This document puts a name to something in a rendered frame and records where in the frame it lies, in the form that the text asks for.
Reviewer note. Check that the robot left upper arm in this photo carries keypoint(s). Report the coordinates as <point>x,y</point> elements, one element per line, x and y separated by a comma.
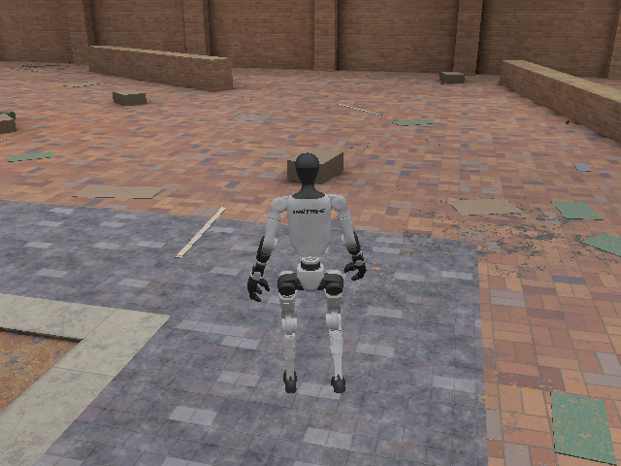
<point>278,206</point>

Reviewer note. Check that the robot right shin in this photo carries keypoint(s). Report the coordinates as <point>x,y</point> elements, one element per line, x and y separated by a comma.
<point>336,347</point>

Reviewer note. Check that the robot right hand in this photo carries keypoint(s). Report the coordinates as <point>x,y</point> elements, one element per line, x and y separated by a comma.
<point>351,267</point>

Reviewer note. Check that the robot left thigh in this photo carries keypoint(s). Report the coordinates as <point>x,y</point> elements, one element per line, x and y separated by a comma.
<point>287,288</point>

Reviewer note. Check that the robot right upper arm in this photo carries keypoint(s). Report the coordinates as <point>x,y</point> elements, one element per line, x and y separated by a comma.
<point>339,204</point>

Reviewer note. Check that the robot right forearm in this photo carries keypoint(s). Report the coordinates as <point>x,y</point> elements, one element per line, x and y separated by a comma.
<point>356,253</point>

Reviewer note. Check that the robot left forearm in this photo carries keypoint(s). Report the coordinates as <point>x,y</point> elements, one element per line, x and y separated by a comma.
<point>260,262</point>

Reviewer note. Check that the robot left hand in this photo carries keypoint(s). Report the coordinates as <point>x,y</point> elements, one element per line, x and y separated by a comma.
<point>252,288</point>

